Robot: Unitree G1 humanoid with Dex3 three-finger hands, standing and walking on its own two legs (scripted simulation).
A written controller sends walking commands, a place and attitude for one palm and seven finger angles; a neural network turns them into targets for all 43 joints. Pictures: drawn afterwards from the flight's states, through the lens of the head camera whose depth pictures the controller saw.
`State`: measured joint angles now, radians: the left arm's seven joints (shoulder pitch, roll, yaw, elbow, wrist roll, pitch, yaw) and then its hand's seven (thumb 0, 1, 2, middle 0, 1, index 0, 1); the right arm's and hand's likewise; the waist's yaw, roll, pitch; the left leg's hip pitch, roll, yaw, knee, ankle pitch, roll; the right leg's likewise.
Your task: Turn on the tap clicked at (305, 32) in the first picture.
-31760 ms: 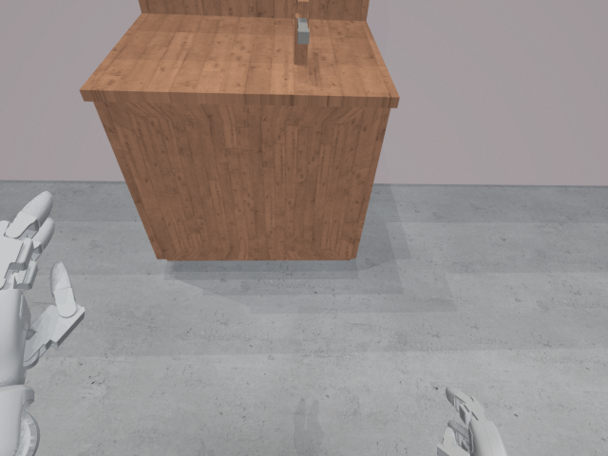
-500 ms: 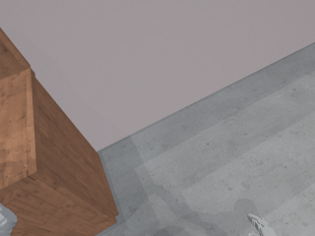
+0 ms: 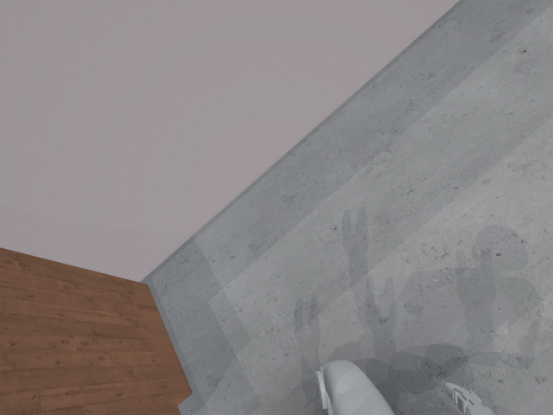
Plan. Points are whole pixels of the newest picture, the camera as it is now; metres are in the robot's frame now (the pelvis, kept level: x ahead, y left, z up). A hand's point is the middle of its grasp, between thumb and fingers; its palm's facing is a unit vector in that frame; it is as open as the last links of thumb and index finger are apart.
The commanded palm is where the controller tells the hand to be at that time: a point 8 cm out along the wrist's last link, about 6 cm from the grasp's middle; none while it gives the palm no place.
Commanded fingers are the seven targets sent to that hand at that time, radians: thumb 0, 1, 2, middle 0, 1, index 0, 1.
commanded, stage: bring the hand home and regain balance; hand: left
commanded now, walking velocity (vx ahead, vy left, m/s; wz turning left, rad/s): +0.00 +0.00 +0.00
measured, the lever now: out of the picture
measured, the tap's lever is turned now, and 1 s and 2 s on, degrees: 62 62 62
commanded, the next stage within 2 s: none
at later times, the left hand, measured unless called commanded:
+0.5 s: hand out of the picture +0.63 -0.28 +0.27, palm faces +0.44 -0.52 -0.73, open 7.4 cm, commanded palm +0.51 -0.21 +0.26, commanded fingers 0.00 0.90 0.90 -0.20 -0.30 -0.20 -0.30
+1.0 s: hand out of the picture +1.01 -0.82 +0.29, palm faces +0.44 -0.56 -0.70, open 7.4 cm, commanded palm +0.92 -0.77 +0.26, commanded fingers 0.00 0.90 0.90 -0.20 -0.30 -0.20 -0.30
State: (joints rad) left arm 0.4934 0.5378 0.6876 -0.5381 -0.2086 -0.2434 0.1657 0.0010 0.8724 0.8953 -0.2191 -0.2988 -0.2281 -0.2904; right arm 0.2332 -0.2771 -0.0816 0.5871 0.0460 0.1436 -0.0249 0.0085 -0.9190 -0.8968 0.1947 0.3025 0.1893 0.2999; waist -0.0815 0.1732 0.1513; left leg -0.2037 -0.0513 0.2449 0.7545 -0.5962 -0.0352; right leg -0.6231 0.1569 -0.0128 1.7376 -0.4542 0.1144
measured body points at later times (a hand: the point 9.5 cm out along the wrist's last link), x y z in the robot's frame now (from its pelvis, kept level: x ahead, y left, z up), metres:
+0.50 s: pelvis +0.41 -0.51 +0.02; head +0.52 -0.61 +0.44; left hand +0.60 -0.26 +0.31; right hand +0.63 -0.81 -0.12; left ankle +0.23 -0.31 -0.54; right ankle +0.31 -0.50 -0.64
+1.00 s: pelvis +0.77 -1.06 +0.05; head +0.83 -1.17 +0.48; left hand +0.98 -0.79 +0.33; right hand +0.98 -1.32 -0.08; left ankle +0.65 -0.87 -0.64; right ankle +0.88 -1.15 -0.53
